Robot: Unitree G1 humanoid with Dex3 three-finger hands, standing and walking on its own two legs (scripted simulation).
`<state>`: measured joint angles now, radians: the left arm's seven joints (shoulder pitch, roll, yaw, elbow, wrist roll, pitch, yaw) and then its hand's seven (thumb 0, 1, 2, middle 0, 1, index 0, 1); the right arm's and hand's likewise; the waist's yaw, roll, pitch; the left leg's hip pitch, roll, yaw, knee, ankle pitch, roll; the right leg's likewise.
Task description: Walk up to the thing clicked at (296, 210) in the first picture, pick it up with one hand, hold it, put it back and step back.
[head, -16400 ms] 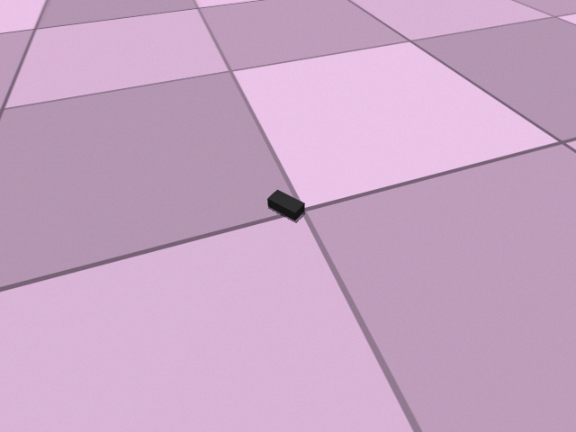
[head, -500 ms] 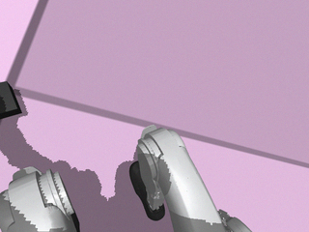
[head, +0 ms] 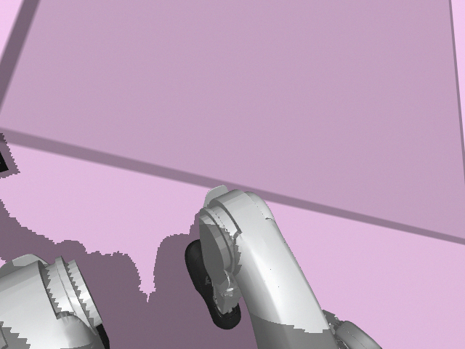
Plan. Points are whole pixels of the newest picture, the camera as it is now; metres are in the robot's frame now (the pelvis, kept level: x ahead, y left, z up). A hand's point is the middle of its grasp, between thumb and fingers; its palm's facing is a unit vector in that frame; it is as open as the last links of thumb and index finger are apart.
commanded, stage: close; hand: left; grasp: from above
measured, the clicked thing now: out of the picture +0.48 +0.31 -0.28
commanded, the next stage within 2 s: settle in 1.56 s
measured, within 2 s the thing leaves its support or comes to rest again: leaves its support in 2.00 s
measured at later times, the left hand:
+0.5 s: hand out of the picture +0.46 +0.31 -0.24, palm faces -0.43 -0.12 -0.89, open 12.6 cm
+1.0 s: hand out of the picture +0.46 +0.31 -0.24, palm faces -0.44 -0.12 -0.89, open 11.1 cm
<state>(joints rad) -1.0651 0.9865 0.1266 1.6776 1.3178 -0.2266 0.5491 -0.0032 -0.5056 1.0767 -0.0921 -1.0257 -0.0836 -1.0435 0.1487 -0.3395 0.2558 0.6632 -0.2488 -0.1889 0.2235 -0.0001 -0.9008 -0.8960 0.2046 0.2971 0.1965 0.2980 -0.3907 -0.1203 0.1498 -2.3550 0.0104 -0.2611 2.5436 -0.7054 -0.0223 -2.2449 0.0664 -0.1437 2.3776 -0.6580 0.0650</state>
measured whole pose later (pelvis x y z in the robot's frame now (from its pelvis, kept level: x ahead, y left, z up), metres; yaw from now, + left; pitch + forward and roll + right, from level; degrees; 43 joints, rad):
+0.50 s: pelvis +0.00 +0.00 +0.00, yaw -1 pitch +27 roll -14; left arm -1.10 1.01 0.09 1.75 1.32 -0.21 0.62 0.00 -0.33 1.00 -0.20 -1.00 -0.21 -1.00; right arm 0.12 -0.34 0.30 0.65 -0.26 -0.23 0.25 0.00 -0.90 -0.90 0.20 0.30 0.20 0.30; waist -0.42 -0.14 0.17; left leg -2.34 0.02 -0.27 2.55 -0.71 -0.01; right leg -2.22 0.07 -0.15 2.36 -0.65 0.08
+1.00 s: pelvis +0.00 +0.00 +0.01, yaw -1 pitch +28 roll -15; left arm -1.09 1.02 0.07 1.72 1.29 -0.21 0.58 0.00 -0.10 0.82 -0.36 -0.90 -0.38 -0.88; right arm 0.13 -0.35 0.31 0.64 -0.25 -0.22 0.24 0.00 -0.90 -0.90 0.20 0.30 0.20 0.30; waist -0.41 -0.14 0.18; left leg -2.34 0.02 -0.28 2.53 -0.71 -0.01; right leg -2.22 0.07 -0.16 2.35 -0.65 0.07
